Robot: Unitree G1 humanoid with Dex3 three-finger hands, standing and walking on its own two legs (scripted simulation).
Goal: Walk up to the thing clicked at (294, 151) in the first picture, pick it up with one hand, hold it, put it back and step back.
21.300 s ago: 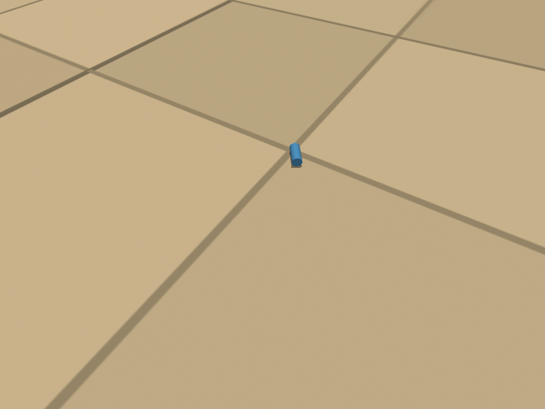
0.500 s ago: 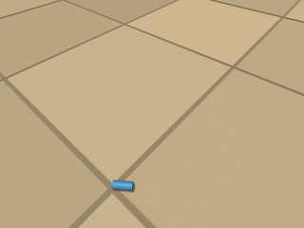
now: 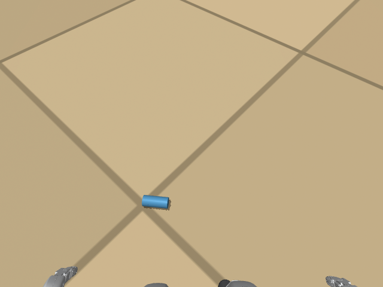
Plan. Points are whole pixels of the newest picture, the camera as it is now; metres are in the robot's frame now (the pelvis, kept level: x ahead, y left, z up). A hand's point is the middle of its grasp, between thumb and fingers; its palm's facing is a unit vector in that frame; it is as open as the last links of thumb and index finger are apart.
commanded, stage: walk up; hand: left
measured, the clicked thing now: (155, 201) +0.55 +0.22 -0.74
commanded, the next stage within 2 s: none
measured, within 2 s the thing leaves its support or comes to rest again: neither
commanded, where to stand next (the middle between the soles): +0.15 +0.00 m, yaw -3 degrees
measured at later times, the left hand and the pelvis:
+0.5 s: hand out of the picture +0.01 +0.28 -0.17, palm faces -0.11 -0.92 -0.38, open 7.4 cm; pelvis -0.12 +0.02 -0.01, yaw -5 degrees
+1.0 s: hand out of the picture -0.13 +0.27 -0.16, palm faces +0.01 -0.94 -0.33, open 7.4 cm; pelvis -0.26 +0.01 -0.01, yaw +1 degrees
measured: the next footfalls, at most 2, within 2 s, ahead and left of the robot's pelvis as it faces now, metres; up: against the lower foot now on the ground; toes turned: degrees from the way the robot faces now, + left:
right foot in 0.52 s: -0.12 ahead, -0.11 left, +0.00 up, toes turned -1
left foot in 0.86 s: -0.21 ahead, +0.14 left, +0.00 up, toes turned -2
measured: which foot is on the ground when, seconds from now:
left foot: down 0.00-0.56, up 0.58-0.84, down 0.86-1.00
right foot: down 0.00-0.14, up 0.16-0.50, down 0.52-0.88, up 0.90-1.00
